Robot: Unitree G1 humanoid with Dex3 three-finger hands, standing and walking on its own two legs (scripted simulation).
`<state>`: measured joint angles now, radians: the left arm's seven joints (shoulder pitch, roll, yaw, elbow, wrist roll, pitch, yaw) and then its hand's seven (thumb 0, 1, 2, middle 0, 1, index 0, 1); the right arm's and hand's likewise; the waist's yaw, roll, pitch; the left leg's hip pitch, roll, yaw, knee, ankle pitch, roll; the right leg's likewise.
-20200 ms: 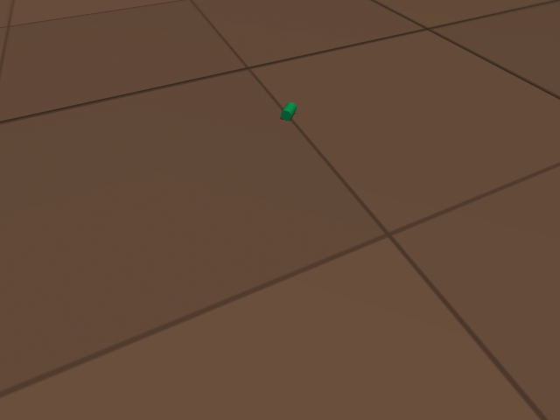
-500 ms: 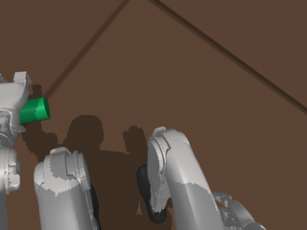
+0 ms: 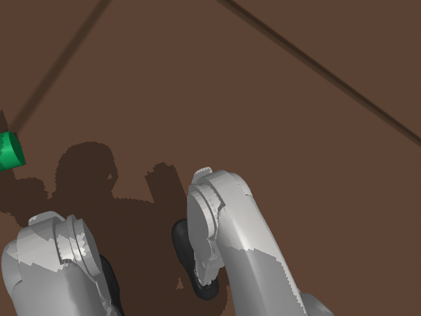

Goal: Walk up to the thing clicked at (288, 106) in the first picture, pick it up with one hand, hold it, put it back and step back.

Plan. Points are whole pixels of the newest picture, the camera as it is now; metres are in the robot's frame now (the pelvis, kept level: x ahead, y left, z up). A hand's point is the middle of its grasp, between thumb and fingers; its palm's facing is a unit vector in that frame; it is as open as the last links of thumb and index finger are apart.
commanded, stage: rest palm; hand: left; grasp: from above
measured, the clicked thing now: out of the picture +0.44 +0.31 -0.26
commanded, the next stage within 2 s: close in 0.30 s
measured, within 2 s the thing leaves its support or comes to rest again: neither
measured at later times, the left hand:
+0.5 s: hand out of the picture +0.43 +0.30 -0.24, palm faces -0.44 -0.12 -0.89, open 14.0 cm
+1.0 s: hand out of the picture +0.43 +0.31 -0.24, palm faces -0.45 -0.12 -0.88, open 11.6 cm
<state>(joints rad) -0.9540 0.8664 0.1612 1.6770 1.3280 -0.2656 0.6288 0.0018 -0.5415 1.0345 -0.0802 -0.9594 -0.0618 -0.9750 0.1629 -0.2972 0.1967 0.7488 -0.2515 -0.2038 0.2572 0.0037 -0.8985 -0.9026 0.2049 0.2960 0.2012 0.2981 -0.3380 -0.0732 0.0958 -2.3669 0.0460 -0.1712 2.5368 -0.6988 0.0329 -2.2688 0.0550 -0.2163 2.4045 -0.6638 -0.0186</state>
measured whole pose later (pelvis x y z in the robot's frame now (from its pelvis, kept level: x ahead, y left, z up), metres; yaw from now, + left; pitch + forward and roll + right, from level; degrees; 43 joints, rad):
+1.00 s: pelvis +0.00 +0.00 +0.00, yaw -2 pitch +27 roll -14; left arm -0.96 0.93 0.12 1.72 1.28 -0.23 0.65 0.00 -0.14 0.79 -0.35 -0.82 -0.36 -0.81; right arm 0.12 -0.33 0.25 0.72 -0.26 -0.28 0.32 0.00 -0.90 -0.90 0.20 0.30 0.20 0.30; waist -0.35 -0.12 0.15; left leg -2.35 0.05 -0.22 2.55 -0.71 0.04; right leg -2.23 0.07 -0.25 2.38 -0.66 0.00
